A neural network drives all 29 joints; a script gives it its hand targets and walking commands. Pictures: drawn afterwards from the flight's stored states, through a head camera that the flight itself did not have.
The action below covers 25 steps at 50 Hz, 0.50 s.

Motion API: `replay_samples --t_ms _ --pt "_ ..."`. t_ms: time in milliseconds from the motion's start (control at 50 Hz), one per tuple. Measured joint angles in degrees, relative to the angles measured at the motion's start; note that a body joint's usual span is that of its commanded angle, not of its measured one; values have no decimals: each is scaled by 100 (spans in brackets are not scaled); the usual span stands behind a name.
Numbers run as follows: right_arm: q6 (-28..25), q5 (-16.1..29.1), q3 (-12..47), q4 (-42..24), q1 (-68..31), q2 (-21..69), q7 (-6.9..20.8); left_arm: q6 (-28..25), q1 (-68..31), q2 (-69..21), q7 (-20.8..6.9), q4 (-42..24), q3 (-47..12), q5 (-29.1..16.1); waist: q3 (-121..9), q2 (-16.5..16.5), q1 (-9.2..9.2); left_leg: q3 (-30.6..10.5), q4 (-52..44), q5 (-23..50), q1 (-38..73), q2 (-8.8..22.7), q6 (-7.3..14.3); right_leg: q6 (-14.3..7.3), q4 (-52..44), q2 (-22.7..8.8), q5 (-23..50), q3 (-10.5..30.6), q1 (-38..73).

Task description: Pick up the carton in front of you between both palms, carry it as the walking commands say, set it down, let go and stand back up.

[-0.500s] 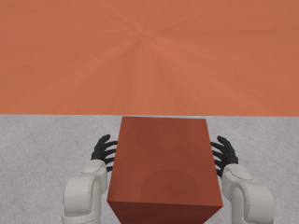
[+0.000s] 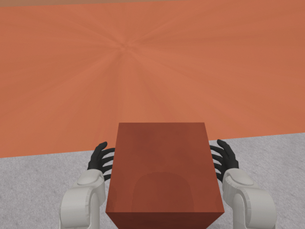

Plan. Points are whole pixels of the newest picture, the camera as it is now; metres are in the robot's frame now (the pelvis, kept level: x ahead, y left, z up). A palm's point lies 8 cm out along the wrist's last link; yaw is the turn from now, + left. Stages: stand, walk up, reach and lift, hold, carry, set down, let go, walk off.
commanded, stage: carry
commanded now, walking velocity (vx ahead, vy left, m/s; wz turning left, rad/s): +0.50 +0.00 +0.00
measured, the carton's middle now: (161, 182) +0.26 -0.01 +0.01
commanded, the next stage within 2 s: none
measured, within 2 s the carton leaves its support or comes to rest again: neither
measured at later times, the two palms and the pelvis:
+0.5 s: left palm (106, 82) +0.58 +0.15 +0.10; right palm (191, 75) +0.60 -0.15 +0.10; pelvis +0.35 -0.01 +0.00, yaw +3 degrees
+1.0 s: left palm (115, 39) +0.94 +0.15 +0.09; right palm (176, 36) +0.96 -0.15 +0.09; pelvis +0.70 -0.01 -0.02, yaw +2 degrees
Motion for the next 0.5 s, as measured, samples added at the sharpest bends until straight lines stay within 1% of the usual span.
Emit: replay_samples --t_ms 60,100,120,140,160,180,200,220,240,260,280,360,440,500 --pt "16 56 60 -139 -83 -1 -7 -28 120 -4 8 -308 13 2 -8 -5 117 -34 -12 -397 475 113 -176 -52 -765 79 437 -272 105" --pt "59 71 74 -285 -111 -1 -7 10 117 -3 35 -480 17 -34 -4 9 218 -63 346 -836 673 241 -302 -119 -1149 197 500 -519 375" --pt "80 72 56 -344 -111 -3 -7 39 79 -3 49 -505 7 -55 -3 16 267 -61 785 -1100 657 332 -342 -242 -1218 246 722 -590 536" --pt "100 70 4 -347 -119 -6 -10 42 20 -2 92 -426 -40 -59 7 115 344 -97 1521 -1138 448 518 -340 -365 -981 298 775 -681 566" --pt "124 68 -57 -314 -121 -7 -4 72 -59 1 109 -321 -59 -67 20 149 416 -290 2530 -1024 37 580 -288 -439 -735 303 534 -747 578" --pt "148 62 -99 -280 -107 -6 0 126 -127 2 127 -231 -62 -85 44 106 456 -526 3553 -997 -466 509 -227 -479 -660 287 197 -745 662" --pt "181 56 -124 -258 -93 -5 2 173 -161 1 144 -169 -63 -104 90 68 496 -677 4393 -943 -958 422 -167 -478 -712 272 20 -765 789" --pt "215 45 -121 -255 -81 -5 2 214 -164 -1 153 -156 -53 -119 157 24 534 -735 4970 -846 -1394 343 -122 -388 -862 260 47 -762 957" --pt "232 31 -98 -260 -63 -5 5 237 -143 -3 156 -170 -42 -130 225 -17 568 -733 5251 -704 -1763 292 -91 -360 -1040 256 55 -754 1146" --pt "233 16 -65 -266 -40 -5 9 243 -103 -4 157 -199 -30 -140 274 -54 598 -693 5246 -562 -2064 269 -82 -353 -1244 256 49 -734 1345" --pt "224 -3 -27 -272 -17 -4 17 238 -56 -4 157 -234 -19 -149 298 -89 625 -627 5028 -435 -2308 270 -93 -344 -1455 255 46 -701 1538" --pt "142 -69 43 -326 48 2 61 175 17 -2 153 -322 -22 -162 246 -147 661 -410 3570 73 -2925 371 -117 -251 -2087 252 -45 -572 2209" --pt "91 -97 45 -499 131 4 67 175 -54 1 148 -389 -51 -188 149 -163 574 -201 2216 699 -2983 423 -122 -93 -2338 227 -407 -503 2891" --pt "146 -86 21 -645 139 4 61 220 -87 2 146 -476 -88 -188 15 -256 501 67 1631 1018 -2796 360 -132 79 -2304 143 -843 -437 3356"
